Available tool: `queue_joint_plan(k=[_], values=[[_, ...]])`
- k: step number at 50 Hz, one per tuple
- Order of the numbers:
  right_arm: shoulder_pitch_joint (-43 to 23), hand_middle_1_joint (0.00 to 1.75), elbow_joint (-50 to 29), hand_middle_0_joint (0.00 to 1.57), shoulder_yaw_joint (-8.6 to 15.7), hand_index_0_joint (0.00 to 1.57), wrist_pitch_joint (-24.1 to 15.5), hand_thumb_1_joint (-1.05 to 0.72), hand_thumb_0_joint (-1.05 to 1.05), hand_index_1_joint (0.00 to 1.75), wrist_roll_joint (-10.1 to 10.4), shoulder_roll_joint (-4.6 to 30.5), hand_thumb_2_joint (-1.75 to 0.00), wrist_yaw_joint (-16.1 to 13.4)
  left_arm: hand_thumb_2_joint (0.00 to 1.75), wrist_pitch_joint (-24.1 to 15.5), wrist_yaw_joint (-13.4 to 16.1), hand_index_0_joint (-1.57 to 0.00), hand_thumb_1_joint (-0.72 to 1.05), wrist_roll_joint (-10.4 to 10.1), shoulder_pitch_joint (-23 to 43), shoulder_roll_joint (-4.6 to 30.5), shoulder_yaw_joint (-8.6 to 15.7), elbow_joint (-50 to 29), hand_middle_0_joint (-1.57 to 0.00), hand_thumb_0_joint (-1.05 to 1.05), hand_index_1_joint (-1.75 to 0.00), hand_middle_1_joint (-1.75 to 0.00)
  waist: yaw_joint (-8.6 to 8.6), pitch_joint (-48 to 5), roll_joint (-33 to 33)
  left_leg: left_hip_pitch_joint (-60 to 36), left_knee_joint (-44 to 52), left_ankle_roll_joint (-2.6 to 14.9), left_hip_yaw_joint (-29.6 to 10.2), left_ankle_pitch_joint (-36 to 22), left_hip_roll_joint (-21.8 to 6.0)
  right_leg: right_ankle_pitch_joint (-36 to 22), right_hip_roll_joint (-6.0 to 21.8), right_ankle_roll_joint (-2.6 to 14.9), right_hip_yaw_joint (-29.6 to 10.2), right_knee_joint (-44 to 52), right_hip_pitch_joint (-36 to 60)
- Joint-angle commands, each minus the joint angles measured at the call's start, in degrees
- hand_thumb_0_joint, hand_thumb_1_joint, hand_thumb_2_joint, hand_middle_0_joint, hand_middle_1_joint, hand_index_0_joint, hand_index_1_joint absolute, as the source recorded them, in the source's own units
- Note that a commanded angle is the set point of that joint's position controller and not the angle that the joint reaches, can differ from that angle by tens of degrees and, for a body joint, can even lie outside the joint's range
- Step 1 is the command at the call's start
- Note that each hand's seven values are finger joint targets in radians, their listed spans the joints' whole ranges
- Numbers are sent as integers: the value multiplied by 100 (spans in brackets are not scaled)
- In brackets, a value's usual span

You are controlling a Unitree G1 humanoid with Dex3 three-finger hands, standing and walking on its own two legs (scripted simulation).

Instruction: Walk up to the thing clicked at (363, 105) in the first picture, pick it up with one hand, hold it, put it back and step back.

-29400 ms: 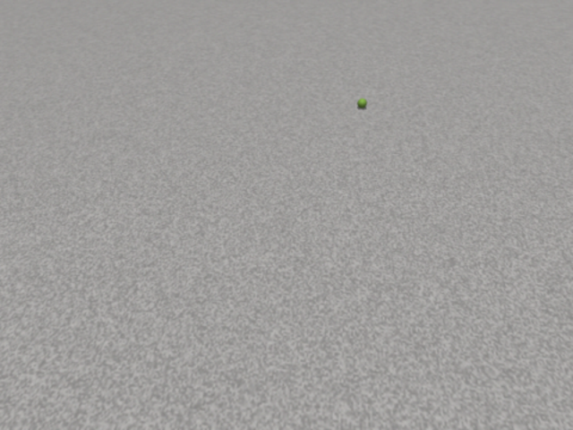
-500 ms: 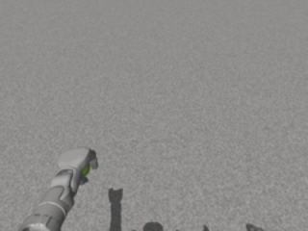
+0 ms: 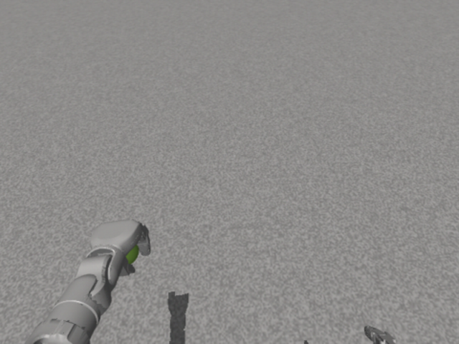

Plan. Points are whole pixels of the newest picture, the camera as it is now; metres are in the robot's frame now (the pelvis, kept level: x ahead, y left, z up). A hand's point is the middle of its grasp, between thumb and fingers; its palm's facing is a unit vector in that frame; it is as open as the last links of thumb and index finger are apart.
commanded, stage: hold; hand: left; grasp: from above
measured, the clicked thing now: (124, 251) +0.33 +0.24 -0.07
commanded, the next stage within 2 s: crouch in 1.38 s
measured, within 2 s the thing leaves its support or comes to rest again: neither
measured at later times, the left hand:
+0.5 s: hand (123, 267) +0.28 +0.21 -0.03, palm faces -0.44 -0.06 -0.89, open 6.2 cm
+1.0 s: hand (121, 266) +0.28 +0.21 -0.02, palm faces -0.44 -0.07 -0.90, open 6.6 cm
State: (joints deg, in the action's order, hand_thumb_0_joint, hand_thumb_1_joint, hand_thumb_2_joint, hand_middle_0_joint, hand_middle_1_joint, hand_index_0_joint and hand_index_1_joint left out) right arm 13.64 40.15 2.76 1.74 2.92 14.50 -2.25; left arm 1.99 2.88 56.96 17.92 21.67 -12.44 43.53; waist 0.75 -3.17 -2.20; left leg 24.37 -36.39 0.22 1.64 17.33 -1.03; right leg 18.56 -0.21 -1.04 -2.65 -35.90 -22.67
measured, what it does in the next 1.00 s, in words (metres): stands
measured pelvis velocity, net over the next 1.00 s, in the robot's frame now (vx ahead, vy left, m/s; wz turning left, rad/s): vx -0.02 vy -0.01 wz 0.00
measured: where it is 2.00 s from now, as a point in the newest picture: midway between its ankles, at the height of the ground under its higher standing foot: outside the picture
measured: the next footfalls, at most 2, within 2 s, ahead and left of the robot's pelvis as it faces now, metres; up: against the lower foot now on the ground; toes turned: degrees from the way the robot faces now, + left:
none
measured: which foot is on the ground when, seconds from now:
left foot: down 0.00-1.00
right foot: down 0.00-1.00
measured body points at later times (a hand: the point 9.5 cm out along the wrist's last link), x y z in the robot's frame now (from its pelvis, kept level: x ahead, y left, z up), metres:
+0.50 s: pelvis -0.02 -0.01 +0.01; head +0.00 -0.03 +0.46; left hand +0.30 +0.21 +0.02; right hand +0.12 -0.26 -0.11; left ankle +0.01 +0.12 -0.72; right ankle +0.00 -0.13 -0.72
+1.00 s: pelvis -0.02 -0.01 +0.01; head -0.01 -0.03 +0.46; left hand +0.30 +0.21 +0.03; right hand +0.13 -0.26 -0.10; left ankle +0.01 +0.12 -0.72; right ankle +0.00 -0.13 -0.72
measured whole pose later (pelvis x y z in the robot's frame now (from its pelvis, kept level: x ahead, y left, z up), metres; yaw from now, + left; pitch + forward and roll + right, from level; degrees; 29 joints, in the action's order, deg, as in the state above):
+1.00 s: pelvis -0.02 -0.01 +0.01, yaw +0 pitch +1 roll +0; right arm 10.5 38.8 1.2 3.3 3.9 14.6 -3.6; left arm 1.1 -1.8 55.9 15.5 22.2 -13.2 37.2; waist -0.6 -0.1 -2.9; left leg 16.1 -27.3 -0.1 1.8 11.8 -0.8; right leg 13.9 0.0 -0.7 -2.8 -28.7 -15.4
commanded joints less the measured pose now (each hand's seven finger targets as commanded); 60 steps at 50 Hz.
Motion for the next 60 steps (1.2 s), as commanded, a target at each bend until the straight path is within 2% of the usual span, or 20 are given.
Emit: queue_joint_plan(k=[1,5,10,12,17,19,24,25,30,34,37,42,43,44,45,51,53,56,59,60], values=[[-211,30,-695,20,251,20,-166,-90,0,30,3,796,-90,-38,58,-14,171,-100,67,3,1785,1153,438,-1094,-94,0,-67,-74,23,-1463,50,-1183,465,24,9,-1825,136,-1722,-232,133,150,554,467],[-272,30,-767,20,221,20,-155,-90,0,30,14,805,-90,-39,61,-32,77,-100,66,-74,1757,1122,406,-1186,-94,0,-69,-75,18,-1327,43,-1188,641,15,10,-1476,132,-1376,-227,148,149,677,517],[-359,30,-801,20,199,20,-135,-90,0,30,11,803,-90,-58,61,-9,61,-100,67,-57,1650,1234,512,-1247,-94,0,-68,-74,-44,-1365,139,-1281,690,41,39,-1609,141,-1515,-209,131,144,765,659],[-378,30,-815,20,191,20,-133,-90,0,30,24,789,-90,-64,62,-26,27,-99,66,-62,1759,1103,382,-1279,-94,0,-68,-74,29,-1381,254,-1345,713,71,57,-1599,153,-1568,-195,109,116,797,638],[-504,30,-837,20,171,20,-116,-90,0,30,26,788,-90,-76,62,-56,36,-98,65,-59,1795,1299,558,-1440,-92,0,-69,-75,-74,-1325,159,-1372,832,67,91,-1276,191,-1219,-161,110,91,966,691],[-549,30,-850,20,152,20,-117,-90,0,30,13,765,-90,-76,60,-40,35,-99,66,-43,1788,1162,440,-1439,-92,0,-70,-76,-26,-1231,186,-1365,876,74,74,-1197,185,-1156,-160,109,95,998,647],[-651,30,-885,20,132,20,-115,-90,0,30,37,748,-90,-93,60,-59,-39,-97,64,-45,1640,1208,472,-1415,-91,0,-70,-77,-89,-1079,210,-1308,978,63,69,-1004,186,-903,-157,124,103,1096,690],[-691,30,-910,20,135,20,-114,-90,0,30,40,737,-90,-99,59,-83,-61,-97,64,-48,1807,1253,476,-1706,-90,0,-70,-77,-95,-1226,80,-1402,982,70,91,-1008,198,-927,-142,116,77,1115,714],[-709,30,-902,20,128,20,-115,-90,0,30,50,748,-90,-121,60,-85,-101,-95,61,-97,1781,1214,467,-1759,-89,0,-69,-75,-55,-1257,128,-1563,1039,72,76,-1108,163,-1029,-159,115,100,1125,743],[-779,30,-902,20,97,20,-114,-90,0,30,63,753,-90,-134,60,-73,-111,-95,61,-134,1694,1261,503,-1620,-89,0,-70,-77,-101,-1000,158,-1472,1135,56,64,-887,155,-778,-164,127,123,1223,718],[-836,30,-941,20,78,20,-109,-90,0,30,86,742,-90,-143,60,-82,-187,-94,59,-141,1484,1306,543,-1588,-88,0,-69,-75,-135,-1000,255,-1498,1161,77,69,-931,162,-810,-150,115,113,1254,778],[-818,30,-925,20,71,20,-110,-91,0,30,87,719,-90,-165,61,-130,-272,-92,56,-114,1918,1145,304,-1825,-86,0,-69,-75,-28,-1155,253,-1714,1149,92,79,-1200,170,-1112,-148,102,104,1243,787],[-794,30,-913,20,76,20,-107,-91,0,30,86,743,-90,-172,62,-134,-238,-92,55,-134,1812,1333,512,-1784,-87,0,-69,-74,-96,-1162,231,-1685,1148,89,79,-1174,174,-1066,-146,101,112,1257,833],[-806,30,-918,20,75,20,-105,-91,0,30,91,729,-90,-166,62,-128,-222,-91,55,-136,1662,1349,575,-1709,-86,0,-70,-76,-115,-1148,146,-1669,1176,75,91,-1182,180,-1067,-145,120,112,1244,860],[-824,30,-919,20,73,20,-100,-91,0,30,82,700,-90,-161,62,-124,-223,-91,54,-151,1697,1244,500,-1754,-86,0,-69,-74,-131,-1221,122,-1705,1171,67,94,-1255,180,-1120,-150,126,125,1235,894],[-825,30,-897,20,89,20,-70,-91,0,30,81,700,-90,-158,62,-97,-185,-93,56,-42,1668,1348,599,-1691,-87,0,-69,-74,-143,-1150,126,-1655,1155,61,103,-1401,182,-1262,-152,126,139,1229,920],[-810,30,-905,20,87,20,-68,-90,0,30,88,699,-90,-149,64,-103,-226,-94,58,-77,1643,1200,441,-1741,-88,0,-70,-76,-134,-1115,151,-1647,1163,62,97,-1351,175,-1201,-157,128,135,1249,872],[-819,30,-927,20,104,20,-65,-91,0,30,96,710,-90,-157,62,-147,-257,-93,57,-136,1551,1257,511,-1807,-88,0,-68,-74,-135,-1184,118,-1703,1185,65,104,-1326,188,-1194,-149,129,112,1263,926],[-805,30,-910,20,102,20,-57,-91,0,30,87,722,-90,-160,61,-152,-217,-90,53,-60,1409,1265,540,-1655,-86,0,-67,-72,-94,-1106,219,-1695,1188,69,84,-1358,171,-1223,-155,131,137,1251,894],[-798,30,-914,20,109,20,-52,-91,0,30,86,714,-90,-163,59,-180,-183,-92,55,-70,1657,1306,551,-1869,-86,0,-68,-74,-129,-1175,82,-1719,1195,50,86,-1398,172,-1247,-158,147,142,1237,911]])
